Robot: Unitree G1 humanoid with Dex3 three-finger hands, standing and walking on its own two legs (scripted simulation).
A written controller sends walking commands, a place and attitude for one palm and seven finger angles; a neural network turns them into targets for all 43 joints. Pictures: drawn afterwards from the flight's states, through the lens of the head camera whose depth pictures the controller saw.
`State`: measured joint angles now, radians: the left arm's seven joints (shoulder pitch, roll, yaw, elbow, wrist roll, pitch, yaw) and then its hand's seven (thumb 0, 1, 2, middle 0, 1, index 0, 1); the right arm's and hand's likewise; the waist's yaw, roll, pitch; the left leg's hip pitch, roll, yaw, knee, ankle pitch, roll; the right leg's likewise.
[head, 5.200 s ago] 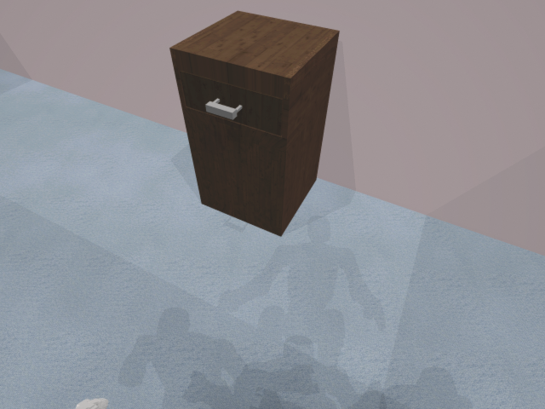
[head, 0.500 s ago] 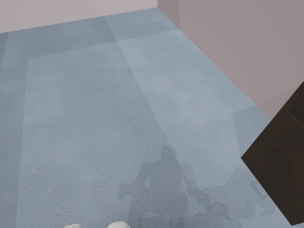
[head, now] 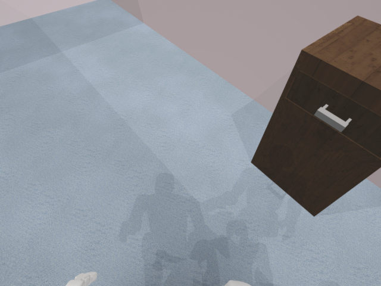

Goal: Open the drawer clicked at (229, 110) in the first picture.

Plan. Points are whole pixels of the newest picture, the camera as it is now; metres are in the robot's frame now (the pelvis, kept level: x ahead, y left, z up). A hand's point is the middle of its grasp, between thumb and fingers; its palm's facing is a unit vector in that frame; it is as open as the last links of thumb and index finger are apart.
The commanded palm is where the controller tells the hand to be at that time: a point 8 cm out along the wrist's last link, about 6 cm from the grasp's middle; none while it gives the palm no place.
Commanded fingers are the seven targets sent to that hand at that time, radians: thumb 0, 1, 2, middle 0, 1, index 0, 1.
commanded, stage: turn to face it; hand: left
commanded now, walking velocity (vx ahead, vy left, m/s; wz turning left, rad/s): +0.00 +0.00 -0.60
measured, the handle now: (333, 116) +0.70 -0.50 -0.14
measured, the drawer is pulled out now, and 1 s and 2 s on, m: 0.00 0.00 0.00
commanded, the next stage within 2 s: take the last steps up to it in 1.28 s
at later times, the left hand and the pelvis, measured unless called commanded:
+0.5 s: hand out of the picture +0.12 +0.17 -0.17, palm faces -0.23 -0.94 -0.24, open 7.4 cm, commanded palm none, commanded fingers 0.00 0.90 0.90 -0.20 -0.30 -0.20 -0.30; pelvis -0.01 -0.01 +0.00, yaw -16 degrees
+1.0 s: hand (162, 262) +0.19 +0.08 -0.16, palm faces -0.57 -0.78 -0.27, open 7.4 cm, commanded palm none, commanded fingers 0.00 0.90 0.90 -0.20 -0.30 -0.20 -0.30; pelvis -0.02 -0.02 -0.02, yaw -35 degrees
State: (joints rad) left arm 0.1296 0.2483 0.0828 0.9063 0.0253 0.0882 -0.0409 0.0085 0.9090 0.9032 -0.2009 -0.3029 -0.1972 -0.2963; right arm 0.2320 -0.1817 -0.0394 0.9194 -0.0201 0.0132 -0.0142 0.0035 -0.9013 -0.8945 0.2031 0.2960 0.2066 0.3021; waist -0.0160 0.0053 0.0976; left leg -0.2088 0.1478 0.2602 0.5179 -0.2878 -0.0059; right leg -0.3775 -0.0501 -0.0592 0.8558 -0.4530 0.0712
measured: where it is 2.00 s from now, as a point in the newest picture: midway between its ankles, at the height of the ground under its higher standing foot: outside the picture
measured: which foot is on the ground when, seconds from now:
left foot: down 0.00-0.08, up 0.10-0.52, down 0.54-0.96, up 0.98-1.00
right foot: up 0.00-0.06, down 0.08-0.54, up 0.56-0.94, down 0.96-1.00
